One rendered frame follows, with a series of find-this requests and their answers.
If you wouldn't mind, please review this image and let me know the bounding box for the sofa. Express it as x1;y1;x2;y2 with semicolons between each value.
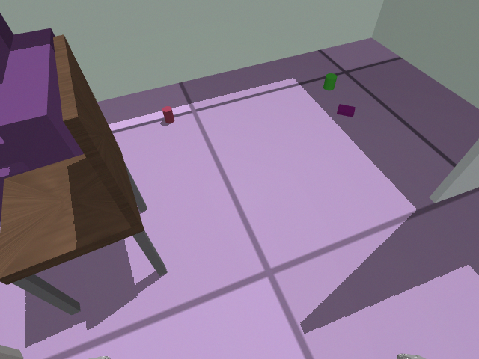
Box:
0;14;84;221

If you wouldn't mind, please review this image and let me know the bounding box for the chair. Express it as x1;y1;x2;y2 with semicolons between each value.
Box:
0;35;167;315

